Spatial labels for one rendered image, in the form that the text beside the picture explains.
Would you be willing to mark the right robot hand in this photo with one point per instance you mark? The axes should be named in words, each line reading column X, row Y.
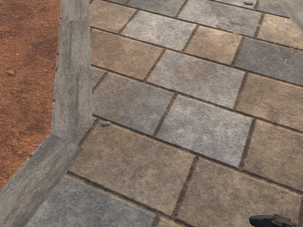
column 274, row 220

